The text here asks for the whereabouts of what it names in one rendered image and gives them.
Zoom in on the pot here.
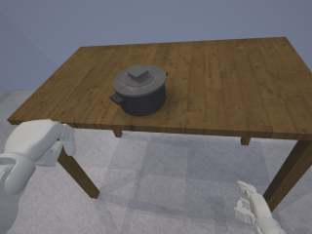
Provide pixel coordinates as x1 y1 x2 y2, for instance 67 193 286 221
109 72 168 117

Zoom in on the knob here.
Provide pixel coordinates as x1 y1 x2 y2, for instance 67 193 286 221
127 65 149 81

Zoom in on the robot left hand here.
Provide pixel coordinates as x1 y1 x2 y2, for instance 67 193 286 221
4 119 76 168

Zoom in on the right robot forearm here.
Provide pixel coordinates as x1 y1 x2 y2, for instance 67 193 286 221
254 216 286 234

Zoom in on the left robot forearm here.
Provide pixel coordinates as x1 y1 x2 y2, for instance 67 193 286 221
0 152 36 234

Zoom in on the table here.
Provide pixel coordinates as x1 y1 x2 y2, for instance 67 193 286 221
7 36 312 213

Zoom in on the robot right hand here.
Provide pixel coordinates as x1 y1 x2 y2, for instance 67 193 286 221
234 180 273 226

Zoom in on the lid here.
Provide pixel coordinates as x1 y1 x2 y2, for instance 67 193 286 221
112 64 167 98

